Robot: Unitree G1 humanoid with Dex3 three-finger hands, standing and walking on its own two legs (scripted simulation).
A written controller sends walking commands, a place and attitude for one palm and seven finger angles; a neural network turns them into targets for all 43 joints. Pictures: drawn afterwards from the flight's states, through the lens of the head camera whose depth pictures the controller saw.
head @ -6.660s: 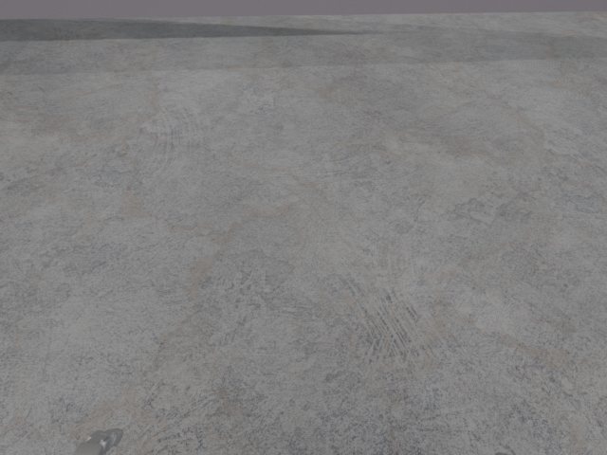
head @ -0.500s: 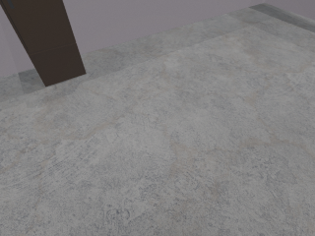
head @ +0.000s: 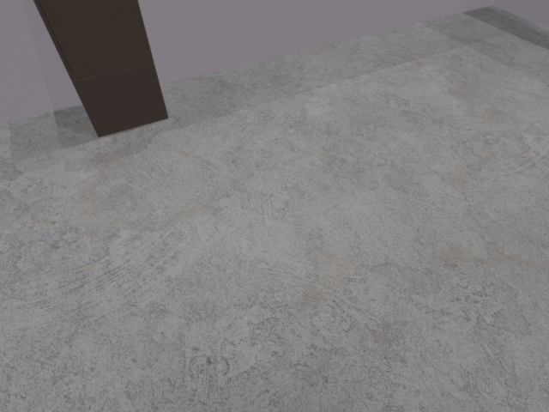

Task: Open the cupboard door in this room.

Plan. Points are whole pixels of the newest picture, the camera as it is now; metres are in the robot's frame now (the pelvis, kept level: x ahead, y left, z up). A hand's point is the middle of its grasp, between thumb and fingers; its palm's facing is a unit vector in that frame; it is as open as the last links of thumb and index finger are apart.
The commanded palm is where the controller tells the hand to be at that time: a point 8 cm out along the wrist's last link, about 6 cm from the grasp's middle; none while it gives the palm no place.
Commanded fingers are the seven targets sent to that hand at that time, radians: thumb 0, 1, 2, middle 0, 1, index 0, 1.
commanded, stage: stand and wait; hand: left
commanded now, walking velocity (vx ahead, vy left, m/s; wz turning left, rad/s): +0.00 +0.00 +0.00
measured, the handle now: out of the picture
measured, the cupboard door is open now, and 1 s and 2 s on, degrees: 0 0 0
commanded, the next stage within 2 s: turn or walk to find it in 0.26 s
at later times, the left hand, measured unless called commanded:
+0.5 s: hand out of the picture +0.02 +0.21 -0.17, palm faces +0.07 -0.97 -0.25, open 7.4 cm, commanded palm none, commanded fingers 0.00 0.90 0.90 -0.20 -0.30 -0.20 -0.30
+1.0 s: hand out of the picture +0.00 +0.22 -0.19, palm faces +0.16 -0.96 -0.23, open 7.4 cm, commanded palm none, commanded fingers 0.00 0.90 0.90 -0.20 -0.30 -0.20 -0.30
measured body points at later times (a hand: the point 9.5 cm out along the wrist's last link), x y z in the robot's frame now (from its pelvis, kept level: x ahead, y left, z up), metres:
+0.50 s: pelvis -0.01 +0.01 +0.00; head +0.00 +0.01 +0.45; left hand +0.01 +0.26 -0.16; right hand +0.02 -0.23 -0.16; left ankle -0.02 +0.13 -0.74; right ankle +0.01 -0.11 -0.74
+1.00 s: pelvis -0.02 +0.01 -0.01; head +0.01 +0.03 +0.43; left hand -0.01 +0.27 -0.17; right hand +0.03 -0.24 -0.16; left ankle -0.03 +0.12 -0.73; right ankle +0.01 -0.11 -0.74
